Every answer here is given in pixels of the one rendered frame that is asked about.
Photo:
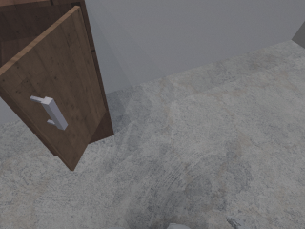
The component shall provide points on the cupboard door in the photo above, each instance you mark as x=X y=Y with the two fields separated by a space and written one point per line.
x=58 y=64

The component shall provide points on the right robot hand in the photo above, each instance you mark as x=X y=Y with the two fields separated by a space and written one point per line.
x=236 y=223

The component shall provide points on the handle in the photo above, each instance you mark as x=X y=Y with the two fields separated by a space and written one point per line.
x=53 y=111

